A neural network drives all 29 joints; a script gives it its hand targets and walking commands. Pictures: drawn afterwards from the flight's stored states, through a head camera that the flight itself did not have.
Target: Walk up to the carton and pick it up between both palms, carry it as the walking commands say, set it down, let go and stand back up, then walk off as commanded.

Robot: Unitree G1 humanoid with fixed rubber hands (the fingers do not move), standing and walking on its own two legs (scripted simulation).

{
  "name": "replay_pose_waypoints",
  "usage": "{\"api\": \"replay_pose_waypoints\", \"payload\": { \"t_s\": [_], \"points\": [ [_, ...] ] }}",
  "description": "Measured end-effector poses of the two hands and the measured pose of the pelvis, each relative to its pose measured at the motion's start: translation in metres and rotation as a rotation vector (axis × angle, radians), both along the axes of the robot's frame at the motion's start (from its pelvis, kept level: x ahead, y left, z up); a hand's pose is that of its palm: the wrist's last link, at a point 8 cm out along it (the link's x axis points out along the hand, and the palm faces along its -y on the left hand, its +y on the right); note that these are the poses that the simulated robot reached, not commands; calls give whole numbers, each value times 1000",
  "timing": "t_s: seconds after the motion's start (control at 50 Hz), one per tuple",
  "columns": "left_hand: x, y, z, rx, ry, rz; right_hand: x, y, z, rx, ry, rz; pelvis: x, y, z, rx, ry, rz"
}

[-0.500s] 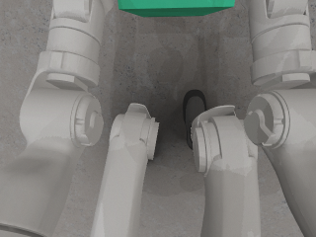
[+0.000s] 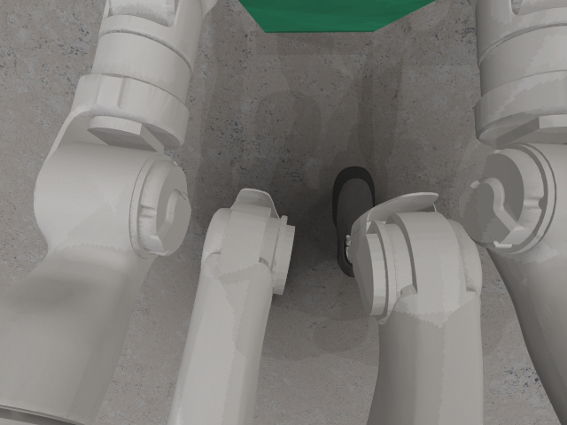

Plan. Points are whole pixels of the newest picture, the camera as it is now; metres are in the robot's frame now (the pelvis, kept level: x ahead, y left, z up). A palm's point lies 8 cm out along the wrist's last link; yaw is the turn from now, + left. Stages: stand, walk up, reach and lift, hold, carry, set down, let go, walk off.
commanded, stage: set down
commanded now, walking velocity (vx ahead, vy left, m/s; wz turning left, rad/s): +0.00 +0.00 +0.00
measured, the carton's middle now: out of the picture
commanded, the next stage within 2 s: none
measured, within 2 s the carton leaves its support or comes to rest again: neither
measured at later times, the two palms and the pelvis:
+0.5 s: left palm out of the picture +0.58 +0.09 -0.18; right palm out of the picture +0.57 -0.18 -0.17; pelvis +0.01 +0.00 -0.02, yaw +1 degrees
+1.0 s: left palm out of the picture +0.58 +0.09 -0.18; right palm out of the picture +0.57 -0.18 -0.18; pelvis +0.01 +0.00 -0.02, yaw +1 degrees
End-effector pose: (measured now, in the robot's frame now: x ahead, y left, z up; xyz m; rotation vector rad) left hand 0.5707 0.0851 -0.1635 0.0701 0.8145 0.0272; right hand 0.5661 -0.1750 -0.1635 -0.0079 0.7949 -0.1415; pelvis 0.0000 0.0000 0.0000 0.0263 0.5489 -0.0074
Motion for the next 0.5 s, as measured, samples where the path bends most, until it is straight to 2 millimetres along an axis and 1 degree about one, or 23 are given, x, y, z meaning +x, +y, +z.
{"api": "replay_pose_waypoints", "payload": {
  "t_s": [0.26, 0.5],
  "points": [
    [8, 1, -10, -31, -36, 2, 7, -1, -10, 26, -39, -12, 8, -4, -9, -6, 6, 14],
    [8, 4, -13, -79, -51, -11, 7, -2, -11, 34, -50, -5, 14, -1, -16, -17, 47, 20]
  ]
}}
